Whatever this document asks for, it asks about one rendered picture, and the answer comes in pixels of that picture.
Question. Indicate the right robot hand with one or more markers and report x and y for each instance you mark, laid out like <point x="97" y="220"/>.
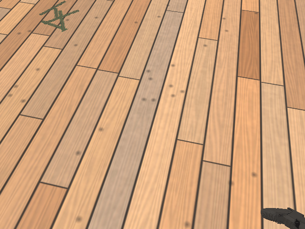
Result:
<point x="289" y="217"/>

